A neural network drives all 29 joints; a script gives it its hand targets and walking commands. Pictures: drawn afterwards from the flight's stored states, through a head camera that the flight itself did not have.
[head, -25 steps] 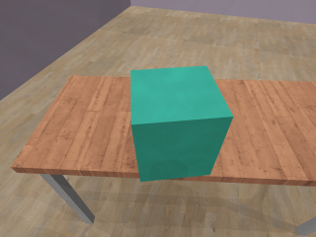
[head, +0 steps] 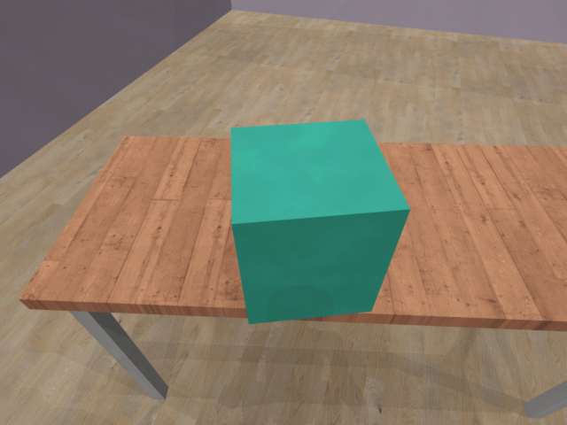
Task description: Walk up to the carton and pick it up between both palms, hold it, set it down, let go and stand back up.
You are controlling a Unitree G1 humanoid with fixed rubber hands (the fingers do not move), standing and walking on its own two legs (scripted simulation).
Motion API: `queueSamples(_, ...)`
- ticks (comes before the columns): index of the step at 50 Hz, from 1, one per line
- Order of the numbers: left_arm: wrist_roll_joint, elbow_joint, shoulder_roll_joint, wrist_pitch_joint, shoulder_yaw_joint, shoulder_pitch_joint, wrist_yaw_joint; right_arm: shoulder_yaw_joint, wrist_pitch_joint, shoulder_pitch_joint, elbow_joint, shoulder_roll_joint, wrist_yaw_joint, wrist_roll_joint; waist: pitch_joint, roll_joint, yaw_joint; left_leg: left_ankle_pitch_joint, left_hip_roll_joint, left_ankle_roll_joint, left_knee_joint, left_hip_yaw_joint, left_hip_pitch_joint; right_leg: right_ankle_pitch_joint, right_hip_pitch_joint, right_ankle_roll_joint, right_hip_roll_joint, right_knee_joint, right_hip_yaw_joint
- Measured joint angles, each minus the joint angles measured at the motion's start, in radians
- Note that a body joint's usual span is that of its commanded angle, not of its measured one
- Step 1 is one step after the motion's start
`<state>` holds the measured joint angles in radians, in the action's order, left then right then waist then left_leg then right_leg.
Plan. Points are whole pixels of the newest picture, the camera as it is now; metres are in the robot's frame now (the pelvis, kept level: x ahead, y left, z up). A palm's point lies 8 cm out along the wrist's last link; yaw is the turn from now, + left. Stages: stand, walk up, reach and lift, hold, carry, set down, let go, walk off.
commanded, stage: stand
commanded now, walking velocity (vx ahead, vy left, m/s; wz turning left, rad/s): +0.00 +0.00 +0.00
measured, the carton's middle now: (305, 224) +0.42 -0.02 +0.06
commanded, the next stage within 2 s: walk up in 0.62 s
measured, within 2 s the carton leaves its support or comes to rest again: neither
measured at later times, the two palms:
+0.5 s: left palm out of the picture -0.02 +0.21 -0.15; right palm out of the picture -0.01 -0.21 -0.15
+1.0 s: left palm out of the picture +0.00 +0.23 -0.14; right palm out of the picture -0.01 -0.22 -0.15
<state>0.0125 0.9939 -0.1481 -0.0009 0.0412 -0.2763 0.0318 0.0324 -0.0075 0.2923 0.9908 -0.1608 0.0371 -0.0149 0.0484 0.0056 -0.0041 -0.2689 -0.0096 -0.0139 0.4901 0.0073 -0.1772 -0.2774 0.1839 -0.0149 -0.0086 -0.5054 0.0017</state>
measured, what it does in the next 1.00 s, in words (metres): stands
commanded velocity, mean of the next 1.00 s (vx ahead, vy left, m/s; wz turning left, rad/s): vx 0.00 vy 0.00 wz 0.00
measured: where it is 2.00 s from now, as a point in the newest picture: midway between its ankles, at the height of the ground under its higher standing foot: outside the picture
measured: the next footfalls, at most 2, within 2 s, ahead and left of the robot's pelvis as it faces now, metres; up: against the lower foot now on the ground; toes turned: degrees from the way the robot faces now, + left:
none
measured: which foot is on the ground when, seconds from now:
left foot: down 0.00-1.00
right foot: down 0.00-1.00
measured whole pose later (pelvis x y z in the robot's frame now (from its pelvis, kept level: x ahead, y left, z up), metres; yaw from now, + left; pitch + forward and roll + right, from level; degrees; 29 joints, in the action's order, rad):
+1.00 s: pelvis +0.00 +0.00 +0.00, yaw -1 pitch -2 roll +0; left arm 0.01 1.12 -0.16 0.02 -0.01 -0.27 0.05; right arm -0.01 0.01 0.25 1.14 -0.17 0.05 -0.01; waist 0.07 0.00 0.00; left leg -0.26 -0.01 -0.01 0.48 0.00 -0.18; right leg -0.26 0.19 -0.01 -0.01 -0.50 -0.01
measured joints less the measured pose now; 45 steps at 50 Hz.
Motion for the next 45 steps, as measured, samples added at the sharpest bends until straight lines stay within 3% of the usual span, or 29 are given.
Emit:
queueSamples(24, -0.004, 0.143, 0.034, 0.007, -0.022, -0.02, 0.007, -0.017, 0.005, 0.0, 0.129, 0.039, 0.006, 0.003, 0.01, -0.004, 0.008, 0.02, 0.001, 0.001, -0.037, 0.001, 0.02, 0.021, -0.02, 0.003, 0.0, 0.038, -0.004)
queueSamples(45, -0.005, 0.144, 0.024, 0.017, -0.043, -0.011, 0.016, -0.037, 0.015, -0.013, 0.159, 0.031, 0.013, 0.002, 0.019, -0.005, 0.008, 0.014, -0.001, 0.001, -0.023, -0.002, 0.005, 0.018, -0.005, 0.005, -0.001, 0.027, -0.008)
